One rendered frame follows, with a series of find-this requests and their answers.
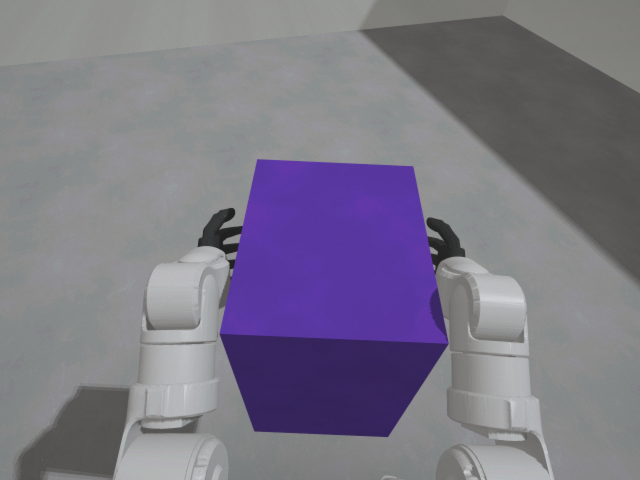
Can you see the robot right forearm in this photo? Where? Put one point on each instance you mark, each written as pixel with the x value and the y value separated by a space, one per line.
pixel 490 393

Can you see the robot right hand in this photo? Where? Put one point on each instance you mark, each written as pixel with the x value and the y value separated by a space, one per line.
pixel 450 247

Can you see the robot left upper arm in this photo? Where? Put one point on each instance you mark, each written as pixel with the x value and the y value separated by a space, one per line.
pixel 174 456

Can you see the robot left forearm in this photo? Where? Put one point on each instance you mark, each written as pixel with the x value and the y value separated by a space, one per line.
pixel 176 383

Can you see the robot right upper arm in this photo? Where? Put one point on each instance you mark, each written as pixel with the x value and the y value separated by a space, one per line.
pixel 490 462

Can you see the robot left hand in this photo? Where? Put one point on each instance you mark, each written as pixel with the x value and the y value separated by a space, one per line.
pixel 214 237

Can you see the carton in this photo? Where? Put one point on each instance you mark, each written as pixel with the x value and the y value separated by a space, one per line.
pixel 333 319

